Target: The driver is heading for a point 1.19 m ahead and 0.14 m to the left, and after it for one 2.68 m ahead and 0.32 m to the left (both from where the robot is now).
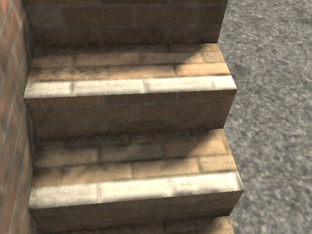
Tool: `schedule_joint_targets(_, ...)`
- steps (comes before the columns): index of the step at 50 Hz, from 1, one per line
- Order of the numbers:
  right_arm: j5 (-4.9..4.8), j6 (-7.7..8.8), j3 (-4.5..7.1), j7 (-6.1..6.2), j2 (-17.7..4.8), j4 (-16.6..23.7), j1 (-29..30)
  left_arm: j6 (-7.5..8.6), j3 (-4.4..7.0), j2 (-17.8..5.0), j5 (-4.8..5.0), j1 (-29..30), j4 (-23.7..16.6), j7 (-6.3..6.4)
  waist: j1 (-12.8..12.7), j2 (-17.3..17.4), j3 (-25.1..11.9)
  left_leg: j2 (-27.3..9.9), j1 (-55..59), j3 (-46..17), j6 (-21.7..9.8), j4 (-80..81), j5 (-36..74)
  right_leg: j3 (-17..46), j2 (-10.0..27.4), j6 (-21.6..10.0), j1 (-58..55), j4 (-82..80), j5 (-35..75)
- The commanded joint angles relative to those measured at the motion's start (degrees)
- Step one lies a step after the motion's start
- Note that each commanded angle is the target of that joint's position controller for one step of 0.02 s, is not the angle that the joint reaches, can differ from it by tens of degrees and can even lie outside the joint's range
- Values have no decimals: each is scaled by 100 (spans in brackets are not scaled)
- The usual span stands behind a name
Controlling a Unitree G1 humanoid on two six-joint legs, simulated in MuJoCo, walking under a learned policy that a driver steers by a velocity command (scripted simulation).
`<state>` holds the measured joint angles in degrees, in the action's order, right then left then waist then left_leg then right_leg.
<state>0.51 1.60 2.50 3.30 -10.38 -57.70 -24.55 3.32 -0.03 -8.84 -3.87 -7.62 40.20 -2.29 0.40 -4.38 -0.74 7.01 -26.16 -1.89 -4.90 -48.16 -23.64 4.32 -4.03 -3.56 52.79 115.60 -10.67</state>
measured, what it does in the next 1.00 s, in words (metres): climbs, turning left: right foot 0.19 m higher, then left foot 0.19 m higher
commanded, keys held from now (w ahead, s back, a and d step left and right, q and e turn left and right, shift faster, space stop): w+q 0.64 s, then w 0.06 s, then w+e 0.30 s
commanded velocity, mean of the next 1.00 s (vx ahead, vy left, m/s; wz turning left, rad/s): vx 0.50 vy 0.00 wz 0.36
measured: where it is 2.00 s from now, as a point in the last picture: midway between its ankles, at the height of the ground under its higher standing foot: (132, 169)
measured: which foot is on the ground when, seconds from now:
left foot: down 0.00-0.30, up 0.32-0.80, down 0.82-1.00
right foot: up 0.00-0.26, down 0.28-0.84, up 0.86-1.00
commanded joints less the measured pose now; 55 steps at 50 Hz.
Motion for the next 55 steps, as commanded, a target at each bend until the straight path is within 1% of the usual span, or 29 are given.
schedule_joint_targets(1, -63, 323, -75, -55, -33, 216, 271, -17, -163, 85, -14, -134, -367, 10, -352, 387, 735, -801, -90, -1364, -808, 2564, 821, -318, 477, 112, 1130, -715, 191)
schedule_joint_targets(4, -102, 433, -84, 81, -126, 21, -756, -86, -268, 490, 105, 854, -762, 148, 162, 1057, 523, -1326, 1203, -2049, -1292, 2843, 1828, -616, 475, 198, 2842, 1674, -545)
schedule_joint_targets(7, -72, 423, 70, 28, -385, 210, -738, -109, -381, 568, 25, 1904, -1387, 137, 117, 460, 794, -1231, 1247, -2088, -1072, 3287, 278, -521, 919, 93, 3350, 151, -843)
schedule_joint_targets(9, -22, 278, 208, 197, -452, 269, -1048, -143, -357, 576, -32, 2584, -1803, 2, 501, 605, 467, -1359, 1398, -2306, -1111, 3686, 1485, -590, 900, 90, 2591, -897, -831)
schedule_joint_targets(10, -163, 225, 385, 291, -889, 505, -1000, -225, -447, 703, 54, 2836, -2019, -43, 633, 672, 87, -1615, 1243, -2224, -1107, 4548, 2680, -728, 851, -7, 1130, -2169, -1687)
schedule_joint_targets(12, -80, 220, 414, 311, -932, 910, -298, -347, -364, 746, 362, 1472, -1499, 35, 121, 1090, -601, -1578, 1158, -1181, -847, 4206, 5169, -1067, 546, -262, -1174, -3499, -2170)
schedule_joint_targets(14, -162, 440, 443, 79, -1137, 1329, 9, -351, 63, 40, 500, 138, -1183, 172, -552, 1120, -1922, -1702, 1735, -1165, -688, 2235, 10412, -1151, 44, -489, -3162, -4326, -1944)
schedule_joint_targets(15, -275, 614, 479, -115, -1299, 1400, 298, -330, 232, -318, 415, -499, -1074, 189, -1022, 889, -2415, -1619, 1761, -1087, -541, 915, 9979, -836, 118, -520, -3987, -5519, -1710)
schedule_joint_targets(16, -359, 674, 404, -329, -938, 1766, 445, -249, 390, -713, 191, -961, -703, 248, -1043, -232, -2536, -944, -283, -956, -279, -680, 7793, 1413, 1337, -930, -5124, -6410, -2952)
schedule_joint_targets(17, -46, 626, 369, -443, -587, 1996, 1003, -360, 566, -1139, 160, -1053, -688, 280, -1289, -1309, -2317, -12, -1088, -402, -58, -3632, 2384, 4014, 2592, -1437, -4430, -8328, -4151)
schedule_joint_targets(18, 307, 578, 339, -438, -292, 1989, 1043, -452, 552, -955, 294, -649, -518, 240, -933, -888, -2066, -209, -1617, -875, -31, -6078, 2276, 4883, 2426, -1417, -3717, -9033, -4767)
schedule_joint_targets(21, 387, 188, -99, -108, 709, 2422, 1274, -301, 317, -183, 186, -489, 676, 369, 11, 166, 247, -336, -3453, -705, -120, -7728, 2125, 2531, 2297, -801, -2332, -8395, -4020)
schedule_joint_targets(23, 286, -26, -172, 3, 771, 2460, 958, 2, 159, 206, 105, -700, 1154, 311, 397, 335, 553, -502, -3712, -854, -157, -7739, 1675, 1656, 2292, -509, -2262, -8832, -3034)
schedule_joint_targets(25, 232, -136, -112, 60, 522, 2546, 988, 381, 258, -137, 154, -616, 1259, 223, 632, 398, 520, -646, -3776, -1005, -56, -7505, 1971, 996, 2336, -474, -2452, -9301, -1876)
schedule_joint_targets(27, 126, -190, 20, 121, 83, 2606, 1499, 592, 261, -409, 279, -511, 1076, 201, 556, 797, 618, -592, -3630, -777, 11, -7010, 2251, 377, 2494, -635, -2388, -9831, -831)
schedule_joint_targets(29, 112, -194, 18, 167, 275, 2734, 2071, 763, 421, -826, 170, -1125, 1394, 198, 302, 611, 561, -479, -4358, -629, -76, -8037, 1783, 152, 2664, -850, -3398, -10167, -482)
schedule_joint_targets(33, 38, -90, 97, 234, 185, 3091, 3107, 597, 533, -1035, 27, -2055, 1713, 245, -281, 256, 681, -529, -5608, -438, -332, -7903, -189, -744, 2565, -618, -5456, -10798, -252)
schedule_joint_targets(36, -166, 131, -179, 86, 631, 3631, 3959, 321, 518, -824, 29, -2481, 1910, 392, -482, 46, 959, -673, -5737, -63, -450, -6625, -1036, -1473, 2090, -406, -5700, -11138, 292)
schedule_joint_targets(38, -157, 175, -231, -36, 609, 3744, 3704, 113, 455, -585, 146, -2183, 1923, 534, -257, -162, 426, -1089, -3959, 574, -366, -4562, -308, -2087, 1561, -320, -5333, -11434, 1848)
schedule_joint_targets(39, -214, 171, -272, -82, 449, 3597, 3289, 22, 473, -815, 395, -1508, 1583, 505, 32, -115, 156, -852, -1398, 1427, -194, -2118, -224, -2131, 1146, -710, -4086, -11561, 4081)
schedule_joint_targets(40, -561, 101, -252, 45, 654, 3261, 2624, 136, 587, -1365, 561, -2001, 1496, 492, -35, -765, -722, -475, 205, 1256, -75, -1591, -369, -1498, 1626, -779, -4361, -11105, 6342)
schedule_joint_targets(41, -421, 73, -81, 198, 455, 2692, 1032, 234, 654, -1739, 627, -1770, 1392, 437, 695, -1431, -1639, 11, 1214, 1255, -91, -1175, -196, -1635, 1791, -612, -4986, -9559, 8845)
schedule_joint_targets(42, -172, 94, 143, 276, -387, 2355, 37, 359, 692, -1689, 802, -1093, 925, 217, 1320, -632, -2466, -974, 2767, -891, -632, -704, 1135, -1263, 1106, -9, -3314, -7115, 7808)
schedule_joint_targets(43, 79, -74, 476, 398, -1532, 2246, -708, 407, 677, -1477, 1002, -676, 549, -42, 1620, 1177, -3297, -2422, 2974, -3592, -1467, 1046, 2855, -869, 41, 382, -2808, -4007, 3125)
schedule_joint_targets(44, 135, -41, 446, 429, -1536, 2295, 325, 401, 606, -835, 682, -1006, 630, -182, 971, 1165, -3360, -2681, 2161, -4520, -1495, 2199, 3542, 628, -418, 596, -2660, -1518, 436)
schedule_joint_targets(46, 44, 103, 354, 219, -1135, 2215, 1509, 161, 483, -128, 305, -1165, 314, 72, 9, 434, -2319, -2853, 1333, -3419, -838, 1343, 2617, 1016, -256, 564, -1389, -450, 1199)
schedule_joint_targets(47, -117, 144, 274, 243, -897, 1823, 1382, 61, 429, -74, 256, -1000, 463, 111, -87, 476, -1719, -2755, 1061, -2983, -554, 1107, 2517, 1078, -253, 427, -1132, -626, 1461)
schedule_joint_targets(49, -89, 358, 140, 232, -557, 1561, 1468, -304, 477, -430, 44, -871, 515, 183, -220, 774, -1023, -2569, 943, -2112, -117, 1246, 1551, 1046, -219, 352, -544, -444, 1438)
schedule_joint_targets(55, -43, 815, 82, 229, -724, 1415, 1293, -707, 354, -187, 180, 36, 10, 212, -467, 948, 150, -2867, 333, -227, -158, 2466, 2394, 591, -30, -31, 149, -1268, 39)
